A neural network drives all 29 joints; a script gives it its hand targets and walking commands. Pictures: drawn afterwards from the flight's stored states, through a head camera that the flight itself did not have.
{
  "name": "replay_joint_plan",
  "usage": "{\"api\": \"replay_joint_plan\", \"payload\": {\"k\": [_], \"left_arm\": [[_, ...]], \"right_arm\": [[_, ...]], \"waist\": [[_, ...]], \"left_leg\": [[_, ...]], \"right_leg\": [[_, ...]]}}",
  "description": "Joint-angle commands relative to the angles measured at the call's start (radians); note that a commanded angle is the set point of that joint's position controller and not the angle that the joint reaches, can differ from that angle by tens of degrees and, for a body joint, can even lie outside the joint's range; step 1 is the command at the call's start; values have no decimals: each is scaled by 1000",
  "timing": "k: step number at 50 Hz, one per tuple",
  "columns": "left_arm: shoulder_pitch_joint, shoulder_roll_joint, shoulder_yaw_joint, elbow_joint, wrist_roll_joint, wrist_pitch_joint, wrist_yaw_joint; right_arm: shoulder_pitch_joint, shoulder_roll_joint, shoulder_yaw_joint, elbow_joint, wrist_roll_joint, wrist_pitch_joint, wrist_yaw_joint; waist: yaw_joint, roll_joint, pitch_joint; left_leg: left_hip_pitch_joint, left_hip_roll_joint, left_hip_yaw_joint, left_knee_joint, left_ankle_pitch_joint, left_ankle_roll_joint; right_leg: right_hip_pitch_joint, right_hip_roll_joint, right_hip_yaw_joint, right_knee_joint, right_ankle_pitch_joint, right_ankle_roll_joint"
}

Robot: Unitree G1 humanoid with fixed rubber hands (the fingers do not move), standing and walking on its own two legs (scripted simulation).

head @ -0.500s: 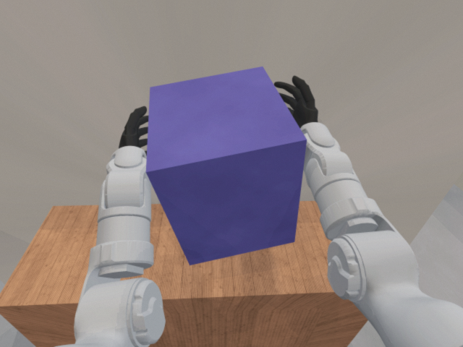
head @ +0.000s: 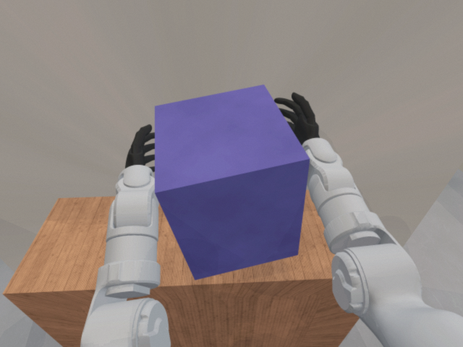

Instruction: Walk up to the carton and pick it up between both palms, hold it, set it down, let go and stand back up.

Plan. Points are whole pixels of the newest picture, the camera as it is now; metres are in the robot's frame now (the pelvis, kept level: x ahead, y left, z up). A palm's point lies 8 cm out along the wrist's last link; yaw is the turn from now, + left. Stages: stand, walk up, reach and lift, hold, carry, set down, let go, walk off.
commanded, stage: set down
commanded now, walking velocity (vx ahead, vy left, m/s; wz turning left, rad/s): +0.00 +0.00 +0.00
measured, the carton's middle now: (229, 183) +0.37 -0.02 +0.13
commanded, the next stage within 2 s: none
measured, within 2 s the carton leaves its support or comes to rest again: rests again in 1.82 s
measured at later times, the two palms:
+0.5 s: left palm (144, 176) +0.41 +0.14 +0.12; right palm (290, 143) +0.45 -0.15 +0.15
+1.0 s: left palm (146, 187) +0.38 +0.13 +0.12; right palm (299, 157) +0.41 -0.16 +0.14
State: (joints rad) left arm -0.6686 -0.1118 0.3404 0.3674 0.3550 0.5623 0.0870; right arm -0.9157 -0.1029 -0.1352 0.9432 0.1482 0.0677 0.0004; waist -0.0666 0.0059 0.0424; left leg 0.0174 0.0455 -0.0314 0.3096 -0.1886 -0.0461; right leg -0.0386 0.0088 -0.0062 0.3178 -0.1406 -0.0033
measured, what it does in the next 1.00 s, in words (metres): stands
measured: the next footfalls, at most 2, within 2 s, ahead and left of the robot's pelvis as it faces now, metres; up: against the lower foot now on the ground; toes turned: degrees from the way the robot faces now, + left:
none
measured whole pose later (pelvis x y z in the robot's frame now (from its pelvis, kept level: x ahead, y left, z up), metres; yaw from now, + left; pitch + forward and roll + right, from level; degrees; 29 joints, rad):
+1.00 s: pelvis +0.00 -0.01 +0.00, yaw +0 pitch -4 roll +0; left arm -0.65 -0.17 0.39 0.50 0.36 0.36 0.14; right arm -0.88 -0.07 -0.33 1.02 -0.07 -0.08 0.09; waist -0.02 0.02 0.04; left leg -0.07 0.06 -0.03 0.31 -0.18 -0.05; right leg -0.13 0.02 -0.01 0.32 -0.13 -0.01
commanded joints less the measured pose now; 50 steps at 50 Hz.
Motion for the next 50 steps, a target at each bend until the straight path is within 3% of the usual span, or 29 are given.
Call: {"api": "replay_joint_plan", "payload": {"k": [1, 2, 5, 6, 7, 9, 10, 11, 15, 16, 17, 20, 21, 22, 24, 27, 28, 29, 32, 33, 34, 35, 36, 38, 41, 44, 46, 48, 50], "left_arm": [[-709, -387, -182, -1, -37, -104, -93], [-723, -390, -175, -3, -35, -122, -82], [-846, -415, -234, -29, -66, -173, -45], [-829, -430, -252, -22, -85, -187, -32], [-833, -394, -218, 26, -74, -187, -30], [-764, -396, -200, 53, -55, -194, -28], [-752, -390, -179, 58, -43, -198, -26], [-779, -394, -189, 50, -70, -205, -25], [-786, -404, -184, 23, -53, -238, -11], [-731, -412, -185, 21, -46, -238, -7], [-801, -445, -232, -44, -80, -255, 4], [-722, -465, -266, -58, -61, -273, 12], [-653, -470, -288, -46, -64, -268, 11], [-629, -479, -278, -44, -55, -278, 9], [-583, -482, -270, -21, -47, -271, 5], [-487, -497, -306, -57, -52, -273, -5], [-488, -487, -308, -54, -58, -277, -8], [-484, -484, -290, -48, -49, -281, -11], [-489, -495, -298, -51, -42, -263, -20], [-487, -507, -295, -52, -47, -265, -15], [-512, -506, -308, -74, -45, -266, -16], [-506, -488, -299, -60, -48, -267, -12], [-502, -497, -297, -53, -35, -268, -14], [-509, -483, -269, -14, -36, -272, -20], [-528, -481, -237, 11, -14, -276, -15], [-563, -446, -180, 74, -5, -282, -18], [-606, -449, -158, 86, -4, -293, -19], [-605, -454, -152, 93, -1, -293, -12], [-674, -448, -160, 82, -8, -308, -10]], "right_arm": [[-552, 405, 29, -73, -162, -17, 158], [-579, 432, 18, -79, -181, -25, 173], [-589, 421, -53, -14, -245, -50, 195], [-623, 425, -61, -34, -255, -70, 203], [-575, 418, -102, 31, -280, -53, 199], [-553, 422, -96, 16, -284, -57, 205], [-504, 424, -111, 87, -297, -45, 210], [-520, 421, -125, 71, -314, -54, 209], [-467, 418, -116, 140, -306, -54, 213], [-481, 426, -90, 99, -297, -63, 215], [-477, 414, -89, 101, -292, -80, 213], [-422, 394, -55, 108, -268, -103, 196], [-411, 368, -37, 79, -254, -106, 188], [-432, 386, -10, 47, -239, -124, 186], [-413, 367, -9, 40, -253, -126, 174], [-371, 387, 61, -10, -235, -151, 158], [-366, 390, 62, -14, -236, -157, 153], [-383, 388, 73, -36, -241, -159, 150], [-366, 389, 65, -2, -236, -153, 142], [-361, 402, 77, 15, -218, -155, 152], [-341, 380, 57, 38, -239, -152, 154], [-357, 390, 57, 28, -236, -153, 155], [-364, 383, 51, 21, -242, -152, 159], [-385, 394, 43, 8, -248, -157, 159], [-420, 384, 17, -2, -264, -164, 174], [-447, 394, -23, 24, -299, -149, 185], [-457, 425, -75, 12, -349, -151, 196], [-449, 416, -101, 12, -359, -146, 206], [-451, 423, -135, 44, -383, -140, 210]], "waist": [[113, -61, -258], [129, -58, -283], [90, -22, -353], [103, 1, -405], [80, -19, -361], [95, -28, -373], [93, -24, -346], [78, -42, -372], [91, -13, -404], [119, -14, -412], [89, 5, -484], [78, 29, -543], [84, 55, -538], [124, 40, -565], [91, 25, -526], [98, -3, -571], [79, -12, -561], [103, -27, -543], [70, -5, -477], [90, 18, -504], [65, 23, -503], [79, 15, -478], [87, 31, -481], [102, -16, -453], [110, -8, -422], [126, -55, -398], [118, -79, -411], [123, -51, -395], [99, -49, -418]], "left_leg": [[-97, -53, 113, -110, -20, 43], [-94, -54, 114, -112, -35, 49], [-88, -49, 107, -99, -55, 33], [-68, -40, 109, -93, -48, 26], [-93, -43, 107, -90, -55, 32], [-99, -43, 110, -91, -37, 32], [-95, -51, 124, -94, -40, 38], [-96, -45, 121, -95, -39, 34], [-64, -41, 115, -74, 65, 23], [-67, -39, 114, -66, 120, 21], [-30, -33, 104, -47, 186, 9], [31, -30, 98, 3, 344, -16], [13, -28, 85, 28, 404, -34], [24, -26, 92, 42, 464, -32], [3, -31, 93, 37, 461, -29], [-18, -33, 104, 67, 555, -28], [-52, -40, 108, 67, 558, -25], [-70, -37, 108, 50, 513, -13], [-45, -34, 102, 40, 482, -16], [-20, -30, 109, 40, 494, -22], [29, -25, 96, 33, 494, -24], [7, -22, 96, 36, 469, -21], [9, -26, 101, 20, 443, -15], [-32, -26, 104, 14, 402, -7], [-28, -29, 108, -22, 297, 6], [-67, -29, 111, -52, 195, 25], [-91, -35, 128, -65, 116, 37], [-99, -29, 127, -74, 90, 37], [-114, -33, 128, -78, 48, 36]], "right_leg": [[-12, 37, -121, -57, -84, 7], [-19, 36, -120, -58, -105, 11], [-62, 38, -123, -38, -107, -2], [-69, 38, -129, -38, -90, -3], [-64, 34, -121, -39, -82, 1], [-38, 40, -127, -43, -54, 4], [-29, 32, -121, -45, -54, 15], [-28, 36, -129, -45, -48, 15], [-32, 39, -117, -29, 44, 19], [-11, 42, -114, -26, 81, 20], [-22, 49, -120, -14, 145, 14], [-15, 54, -123, -9, 260, 14], [-1, 58, -115, -16, 318, -4], [32, 60, -106, -11, 370, -7], [55, 58, -105, -2, 416, 3], [111, 54, -98, 30, 621, 13], [129, 50, -95, 41, 661, 11], [146, 48, -93, 54, 658, 24], [97, 50, -104, 31, 570, 12], [88, 50, -110, 20, 532, 0], [41, 56, -124, 14, 481, 9], [38, 52, -113, -4, 455, -6], [15, 48, -112, -4, 427, 11], [37, 45, -104, -19, 423, 3], [-4, 46, -119, -24, 270, 11], [-31, 43, -126, -39, 147, 13], [-48, 36, -121, -44, 73, 17], [-62, 32, -125, -44, 50, 12], [-73, 36, -127, -39, 25, 15]]}}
